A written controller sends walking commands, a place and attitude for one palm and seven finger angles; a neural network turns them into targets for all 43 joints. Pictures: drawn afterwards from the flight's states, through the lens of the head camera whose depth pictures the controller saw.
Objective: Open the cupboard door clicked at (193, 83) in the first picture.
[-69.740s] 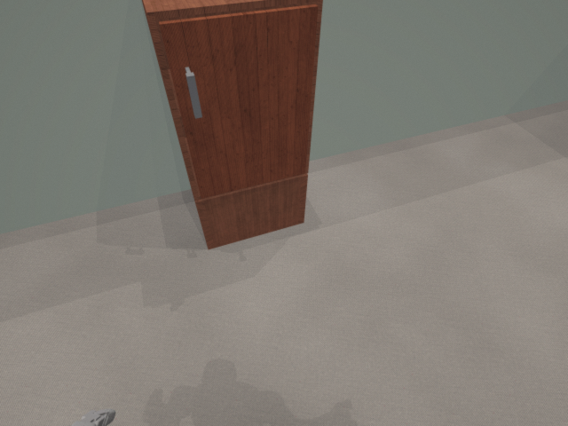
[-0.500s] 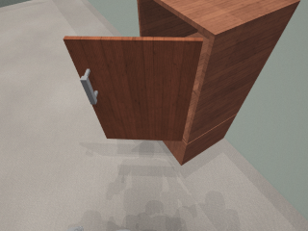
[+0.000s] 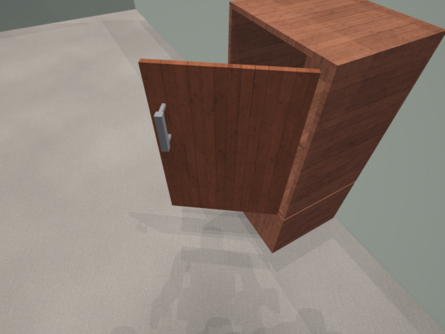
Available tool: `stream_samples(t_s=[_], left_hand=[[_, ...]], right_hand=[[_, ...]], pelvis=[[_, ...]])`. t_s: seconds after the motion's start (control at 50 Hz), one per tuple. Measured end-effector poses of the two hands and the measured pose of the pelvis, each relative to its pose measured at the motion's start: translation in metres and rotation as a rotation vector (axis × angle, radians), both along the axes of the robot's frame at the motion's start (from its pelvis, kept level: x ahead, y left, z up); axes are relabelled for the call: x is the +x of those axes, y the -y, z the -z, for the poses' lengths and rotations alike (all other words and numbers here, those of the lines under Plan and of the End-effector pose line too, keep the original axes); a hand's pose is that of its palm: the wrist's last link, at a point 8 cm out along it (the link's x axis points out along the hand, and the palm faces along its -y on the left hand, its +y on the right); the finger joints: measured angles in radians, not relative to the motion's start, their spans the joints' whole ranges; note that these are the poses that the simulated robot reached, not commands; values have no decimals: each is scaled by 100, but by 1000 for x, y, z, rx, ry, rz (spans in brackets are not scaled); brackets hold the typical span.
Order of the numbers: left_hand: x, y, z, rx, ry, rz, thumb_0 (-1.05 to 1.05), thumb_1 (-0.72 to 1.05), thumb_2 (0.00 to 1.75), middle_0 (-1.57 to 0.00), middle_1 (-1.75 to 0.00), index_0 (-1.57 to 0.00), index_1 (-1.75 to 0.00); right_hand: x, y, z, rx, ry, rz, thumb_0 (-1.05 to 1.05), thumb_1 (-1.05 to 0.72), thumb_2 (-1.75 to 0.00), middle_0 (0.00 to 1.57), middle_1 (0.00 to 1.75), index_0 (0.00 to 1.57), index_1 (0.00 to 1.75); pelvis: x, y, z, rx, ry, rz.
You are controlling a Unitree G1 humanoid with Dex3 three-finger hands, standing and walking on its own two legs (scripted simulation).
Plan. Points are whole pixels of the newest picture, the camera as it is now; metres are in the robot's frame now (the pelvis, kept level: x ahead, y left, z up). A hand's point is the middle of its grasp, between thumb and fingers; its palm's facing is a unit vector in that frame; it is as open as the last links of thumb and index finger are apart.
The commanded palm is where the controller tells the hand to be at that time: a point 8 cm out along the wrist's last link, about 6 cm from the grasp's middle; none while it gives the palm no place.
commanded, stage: come to a stop and stand still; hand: left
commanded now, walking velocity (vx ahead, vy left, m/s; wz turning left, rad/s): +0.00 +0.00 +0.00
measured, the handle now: (164, 127) +0.60 +0.21 +0.00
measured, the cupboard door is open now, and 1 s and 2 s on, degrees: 55 55 55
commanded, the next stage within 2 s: look again from close up in 1.24 s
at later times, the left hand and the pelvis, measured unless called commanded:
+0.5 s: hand out of the picture -0.03 +0.15 -0.16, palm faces +0.01 -0.98 -0.18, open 7.3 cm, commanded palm none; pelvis -0.02 -0.02 +0.01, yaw -1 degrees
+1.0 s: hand out of the picture -0.01 +0.12 -0.16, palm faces +0.03 -0.98 -0.18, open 7.3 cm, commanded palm none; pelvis +0.00 -0.05 +0.01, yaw -1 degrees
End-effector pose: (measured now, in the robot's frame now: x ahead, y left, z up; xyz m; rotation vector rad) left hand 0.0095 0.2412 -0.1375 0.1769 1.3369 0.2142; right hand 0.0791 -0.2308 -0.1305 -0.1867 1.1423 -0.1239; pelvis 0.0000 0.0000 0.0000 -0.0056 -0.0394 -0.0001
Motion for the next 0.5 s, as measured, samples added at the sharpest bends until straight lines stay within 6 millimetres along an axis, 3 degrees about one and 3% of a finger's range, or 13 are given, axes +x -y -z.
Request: stream_samples(t_s=[0.08, 0.22, 0.38, 0.5], left_hand=[[-11, -10, -7, 19, 15, 5, 1, 91, 90, -20, -30, -20, -30], [-30, -10, -13, 12, -6, 21, 1, 91, 90, -20, -30, -20, -30], [-46, 16, -10, -32, -48, 21, 1, 91, 90, -20, -30, -20, -30], [-45, 41, -7, -70, -60, 27, 1, 91, 90, -20, -30, -20, -30]], right_hand=[[-9, -14, 5, 34, 18, 8, 0, -93, -89, 20, 29, 20, 30], [-35, -9, 3, 36, -14, 14, -1, -93, -89, 20, 29, 20, 30], [-77, 7, 3, 24, -128, 45, 0, -91, -89, 20, 29, 20, 30], [-99, 16, 3, 27, -195, 70, 0, -91, -89, 20, 29, 20, 30]], pelvis=[[-9, -7, 0, 6, 9, 4], [-20, -7, -5, 15, -12, 12], [-21, 5, -9, 19, -24, 12], [-19, 18, -11, 19, -26, 11]])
